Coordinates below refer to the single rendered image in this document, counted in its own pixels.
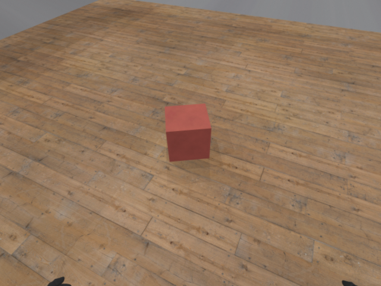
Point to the carton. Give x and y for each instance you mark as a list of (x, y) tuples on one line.
[(188, 132)]

